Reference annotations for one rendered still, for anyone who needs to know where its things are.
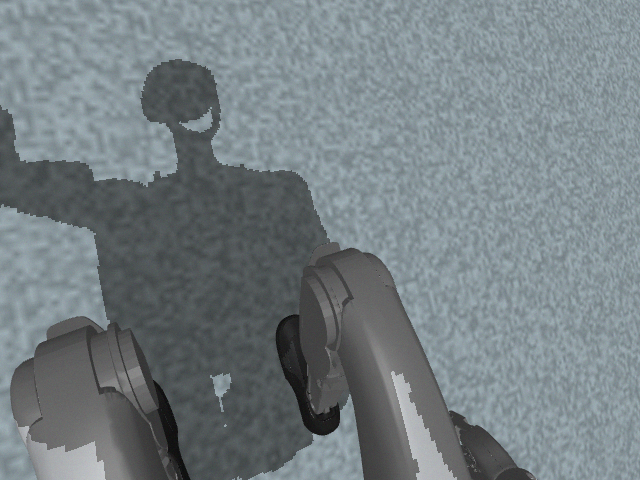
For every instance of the right robot hand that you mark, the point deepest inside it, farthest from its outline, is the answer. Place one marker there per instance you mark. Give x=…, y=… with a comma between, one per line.
x=485, y=457

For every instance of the left robot foot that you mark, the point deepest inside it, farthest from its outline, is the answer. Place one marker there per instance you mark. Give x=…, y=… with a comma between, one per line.
x=171, y=433

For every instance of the right robot foot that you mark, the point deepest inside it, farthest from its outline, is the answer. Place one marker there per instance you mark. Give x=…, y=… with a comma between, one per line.
x=294, y=367

